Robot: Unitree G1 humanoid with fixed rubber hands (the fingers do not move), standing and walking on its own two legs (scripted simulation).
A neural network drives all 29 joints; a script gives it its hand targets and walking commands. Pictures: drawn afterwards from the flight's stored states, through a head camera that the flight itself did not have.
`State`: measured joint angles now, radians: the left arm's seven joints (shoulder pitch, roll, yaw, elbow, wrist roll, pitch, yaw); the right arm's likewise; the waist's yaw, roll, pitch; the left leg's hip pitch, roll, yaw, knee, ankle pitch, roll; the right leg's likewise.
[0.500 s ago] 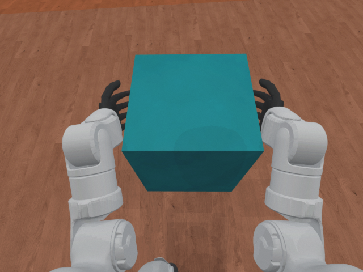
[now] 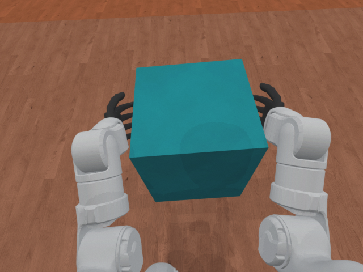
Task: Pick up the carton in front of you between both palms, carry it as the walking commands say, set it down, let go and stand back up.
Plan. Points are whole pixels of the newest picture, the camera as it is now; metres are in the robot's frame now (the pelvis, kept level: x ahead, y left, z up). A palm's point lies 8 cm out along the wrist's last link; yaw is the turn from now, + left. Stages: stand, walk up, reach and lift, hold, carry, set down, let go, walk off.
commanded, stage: carry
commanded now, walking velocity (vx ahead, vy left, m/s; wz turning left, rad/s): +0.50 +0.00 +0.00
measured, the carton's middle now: (193, 138) +0.38 +0.02 +0.08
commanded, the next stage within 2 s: none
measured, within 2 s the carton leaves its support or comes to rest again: neither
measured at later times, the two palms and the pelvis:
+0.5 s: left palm (149, 24) +0.67 +0.15 +0.19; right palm (266, 30) +0.64 -0.15 +0.19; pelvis +0.29 +0.03 +0.04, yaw -1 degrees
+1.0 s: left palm out of the picture +0.96 +0.18 +0.23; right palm out of the picture +0.97 -0.12 +0.23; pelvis +0.60 +0.02 +0.06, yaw +0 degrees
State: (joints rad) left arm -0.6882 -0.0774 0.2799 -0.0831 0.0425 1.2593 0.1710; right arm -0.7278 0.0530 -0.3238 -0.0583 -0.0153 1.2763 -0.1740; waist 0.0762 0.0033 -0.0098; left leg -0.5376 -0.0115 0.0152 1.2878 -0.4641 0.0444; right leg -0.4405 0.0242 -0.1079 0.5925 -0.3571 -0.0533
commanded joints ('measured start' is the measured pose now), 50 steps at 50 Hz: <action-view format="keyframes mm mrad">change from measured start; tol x32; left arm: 1 -857 -933 -727 -171 -435 -23 -133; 50 -687 -807 -616 4 -339 2 -129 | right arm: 1 -631 841 589 -48 185 -21 93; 50 -553 799 607 6 188 -3 88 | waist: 1 -11 -59 -507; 11 -100 -135 -469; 14 -190 324 -601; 29 -82 128 -467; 32 18 -303 -620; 50 -124 -69 -549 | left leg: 1 -298 48 -40 -13 45 2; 11 329 -93 235 -724 222 23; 14 842 354 -721 -951 206 280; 30 368 172 67 -609 745 58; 33 -252 -50 -7 50 -69 -24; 35 -347 17 -42 146 -17 0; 43 -252 49 42 -304 81 -23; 50 537 67 36 -796 625 44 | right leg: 1 638 -298 452 -175 355 -174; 11 336 -195 55 4 681 -56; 14 -279 64 69 704 -171 61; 17 -425 -42 140 840 -119 9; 30 375 59 -111 -68 128 -22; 32 754 -340 659 -197 14 -215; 48 433 -185 48 8 913 -48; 50 231 -140 12 237 555 41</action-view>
